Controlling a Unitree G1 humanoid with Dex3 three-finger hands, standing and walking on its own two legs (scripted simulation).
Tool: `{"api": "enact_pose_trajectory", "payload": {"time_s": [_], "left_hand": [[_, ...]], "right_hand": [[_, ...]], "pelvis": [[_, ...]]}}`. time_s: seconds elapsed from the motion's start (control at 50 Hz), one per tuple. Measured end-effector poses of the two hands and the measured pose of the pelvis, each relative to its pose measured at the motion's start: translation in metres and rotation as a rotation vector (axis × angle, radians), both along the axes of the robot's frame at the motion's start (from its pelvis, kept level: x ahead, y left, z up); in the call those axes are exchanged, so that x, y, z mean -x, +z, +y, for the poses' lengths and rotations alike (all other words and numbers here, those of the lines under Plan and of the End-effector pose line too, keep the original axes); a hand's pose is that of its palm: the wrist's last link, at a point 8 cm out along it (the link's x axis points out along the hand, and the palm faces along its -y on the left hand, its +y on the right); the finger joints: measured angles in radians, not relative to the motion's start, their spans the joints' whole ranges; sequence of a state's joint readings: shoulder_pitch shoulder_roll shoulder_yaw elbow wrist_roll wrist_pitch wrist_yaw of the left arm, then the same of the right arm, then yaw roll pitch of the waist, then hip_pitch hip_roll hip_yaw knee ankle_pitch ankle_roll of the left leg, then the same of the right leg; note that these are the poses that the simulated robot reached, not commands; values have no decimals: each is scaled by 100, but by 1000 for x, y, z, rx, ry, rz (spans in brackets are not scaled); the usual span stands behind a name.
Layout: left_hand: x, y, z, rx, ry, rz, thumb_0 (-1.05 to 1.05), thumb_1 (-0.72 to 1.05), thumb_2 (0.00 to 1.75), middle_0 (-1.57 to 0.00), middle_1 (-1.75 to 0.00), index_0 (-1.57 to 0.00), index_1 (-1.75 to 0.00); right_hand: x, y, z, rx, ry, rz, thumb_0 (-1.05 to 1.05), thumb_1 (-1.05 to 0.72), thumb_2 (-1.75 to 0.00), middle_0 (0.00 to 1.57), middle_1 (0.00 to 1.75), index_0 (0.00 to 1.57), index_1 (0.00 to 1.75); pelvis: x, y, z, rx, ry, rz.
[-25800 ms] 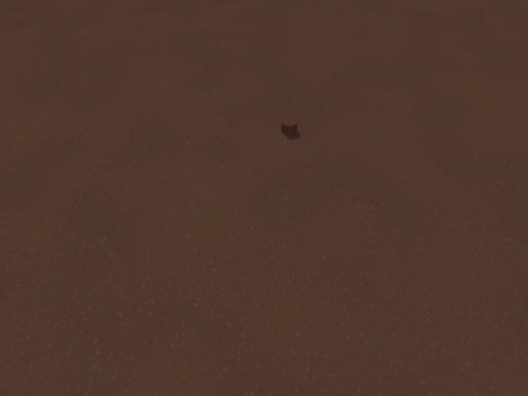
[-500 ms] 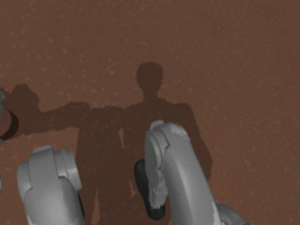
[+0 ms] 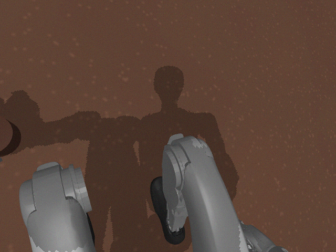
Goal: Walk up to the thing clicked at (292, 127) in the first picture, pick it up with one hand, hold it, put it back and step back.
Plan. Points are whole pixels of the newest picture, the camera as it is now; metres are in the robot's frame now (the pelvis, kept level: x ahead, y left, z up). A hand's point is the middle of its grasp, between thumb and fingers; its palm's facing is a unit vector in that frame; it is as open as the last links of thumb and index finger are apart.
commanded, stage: open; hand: left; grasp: from above
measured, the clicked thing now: out of the picture +0.40 +0.32 -0.26
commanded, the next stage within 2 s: withdraw in 0.08 s
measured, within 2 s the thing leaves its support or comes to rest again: neither
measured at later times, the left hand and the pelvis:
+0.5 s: hand out of the picture +0.41 +0.33 -0.17, palm faces -0.27 -0.11 -0.96, open 14.1 cm; pelvis +0.00 +0.00 +0.01, yaw +1 degrees
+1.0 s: hand out of the picture +0.35 +0.33 -0.10, palm faces -0.50 -0.13 -0.85, open 14.0 cm; pelvis -0.02 -0.01 +0.06, yaw +6 degrees
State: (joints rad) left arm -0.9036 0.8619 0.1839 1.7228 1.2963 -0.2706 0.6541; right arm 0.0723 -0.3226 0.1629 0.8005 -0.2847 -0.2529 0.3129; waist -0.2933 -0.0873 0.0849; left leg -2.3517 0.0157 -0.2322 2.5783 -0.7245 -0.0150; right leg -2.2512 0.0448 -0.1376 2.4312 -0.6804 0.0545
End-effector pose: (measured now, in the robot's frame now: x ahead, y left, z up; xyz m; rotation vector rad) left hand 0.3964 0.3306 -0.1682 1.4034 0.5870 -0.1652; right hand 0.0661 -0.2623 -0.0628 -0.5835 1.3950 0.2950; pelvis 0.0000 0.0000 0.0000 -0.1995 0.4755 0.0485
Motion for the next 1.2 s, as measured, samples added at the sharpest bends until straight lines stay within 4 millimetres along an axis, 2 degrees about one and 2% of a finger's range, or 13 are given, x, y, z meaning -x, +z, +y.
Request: {"api": "enact_pose_trajectory", "payload": {"time_s": [0.3, 0.4, 0.48, 0.56, 0.66, 0.74, 0.84, 0.94, 1.02, 1.1, 1.2], "left_hand": [[-3, 1, -10, -9, -58, -48, 0, -46, 99, -8, -107, -11, -105], [-4, 12, -8, -26, -48, -100, 0, -49, 97, -8, -105, -10, -103], [-5, 40, 0, -64, -14, -168, 0, -51, 96, -8, -103, -10, -102], [-4, 91, 14, -131, 21, -221, 0, -52, 97, -8, -102, -10, -101], [-1, 153, 26, -187, 60, -120, 0, -53, 99, -8, -101, -9, -101], [7, 176, 24, -141, 79, 7, 0, -53, 101, -8, -101, -8, -102], [23, 168, 11, -26, 14, 116, 0, -53, 102, -8, -103, -8, -103], [32, 143, 2, 45, -116, 83, 0, -53, 103, -9, -103, -8, -104], [32, 117, 2, 30, -183, 22, 0, -53, 102, -8, -103, -9, -103], [26, 96, 0, 4, -196, -52, 0, -52, 101, -8, -103, -9, -103], [11, 92, 0, -59, -145, -157, 0, -50, 100, -9, -102, -10, -102]], "right_hand": [[5, 2, 0, 15, -4, -6, 0, -89, -90, 20, 30, 20, 30], [1, 1, 1, -4, -20, -10, 1, -90, -90, 20, 30, 20, 30], [-10, -2, 1, -34, -69, -43, 1, -90, -90, 20, 30, 20, 30], [-30, -4, 2, -72, -143, -92, 1, -90, -90, 20, 30, 20, 30], [-56, 2, 3, -112, -181, -154, 1, -91, -90, 20, 30, 20, 30], [-68, 17, 2, -116, -180, -210, 1, -91, -91, 20, 30, 20, 30], [-64, 35, -9, -45, -156, -212, 0, -91, -91, 20, 30, 20, 30], [-49, 41, -24, 67, -129, -164, 1, -91, -90, 20, 30, 20, 30], [-39, 35, -30, 133, -118, -136, 1, -91, -90, 20, 30, 20, 30], [-29, 23, -26, 155, -128, -129, 1, -90, -90, 20, 30, 20, 30], [-15, 6, -13, 125, -170, -109, 1, -90, -90, 20, 30, 20, 30]], "pelvis": [[2, -2, 1, 5, -6, -8], [0, 1, 1, 0, -4, 13], [-3, 7, -1, -12, 5, 42], [-5, 22, -2, -34, 22, 90], [0, 49, -4, -64, 40, 111], [7, 68, -7, -80, 50, 97], [14, 80, -11, -87, 59, 80], [16, 70, -13, -80, 59, 71], [18, 51, -11, -69, 59, 48], [20, 35, -7, -57, 59, 32], [18, 25, -4, -53, 59, 47]]}}
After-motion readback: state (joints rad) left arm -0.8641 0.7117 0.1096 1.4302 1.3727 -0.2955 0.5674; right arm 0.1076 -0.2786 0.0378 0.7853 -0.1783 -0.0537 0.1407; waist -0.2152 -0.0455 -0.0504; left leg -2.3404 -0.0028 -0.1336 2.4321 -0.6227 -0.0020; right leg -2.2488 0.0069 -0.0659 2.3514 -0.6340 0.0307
